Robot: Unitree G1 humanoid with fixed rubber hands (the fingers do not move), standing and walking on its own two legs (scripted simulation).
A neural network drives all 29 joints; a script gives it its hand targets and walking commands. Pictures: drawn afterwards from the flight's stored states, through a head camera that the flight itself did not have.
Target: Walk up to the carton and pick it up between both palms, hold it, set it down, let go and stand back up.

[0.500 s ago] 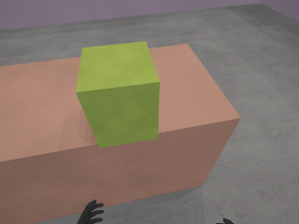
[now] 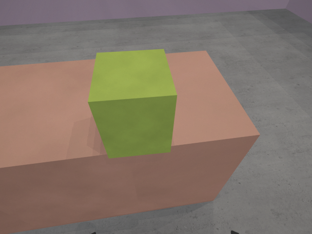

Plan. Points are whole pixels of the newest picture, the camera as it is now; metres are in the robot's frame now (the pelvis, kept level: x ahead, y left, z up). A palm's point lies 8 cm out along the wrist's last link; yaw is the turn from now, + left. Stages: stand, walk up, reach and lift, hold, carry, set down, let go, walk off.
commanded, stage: walk up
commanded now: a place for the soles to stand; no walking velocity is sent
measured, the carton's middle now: (135, 105) +0.46 +0.08 +0.07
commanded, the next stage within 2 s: reach and lift in 1.12 s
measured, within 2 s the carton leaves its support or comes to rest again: neither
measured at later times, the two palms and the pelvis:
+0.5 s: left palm out of the picture +0.10 +0.20 -0.12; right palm out of the picture +0.10 -0.22 -0.12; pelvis +0.03 -0.01 +0.00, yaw +1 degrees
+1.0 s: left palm out of the picture +0.08 +0.20 -0.13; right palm out of the picture +0.12 -0.23 -0.12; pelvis +0.04 -0.02 +0.00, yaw +3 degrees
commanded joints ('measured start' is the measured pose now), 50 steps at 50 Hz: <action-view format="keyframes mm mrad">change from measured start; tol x2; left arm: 1 -8 66 14 -80 0 -22 2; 50 43 125 32 -24 -9 -5 17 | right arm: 1 9 -92 -24 -81 1 -19 -7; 50 0 -98 -10 5 -3 0 -33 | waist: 1 -7 31 3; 8 -4 0 3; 14 -1 4 21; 24 4 28 -2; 27 3 7 -16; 50 5 28 22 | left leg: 1 9 69 -91 -105 145 21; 7 21 69 -92 -89 209 22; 14 3 66 -87 -83 238 15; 21 29 61 -78 -60 286 14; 50 20 51 -84 -47 293 4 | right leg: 1 -33 -89 101 -105 175 6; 21 15 -100 79 -85 347 -4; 31 38 -105 68 -82 398 -7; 50 60 -111 49 -106 400 -9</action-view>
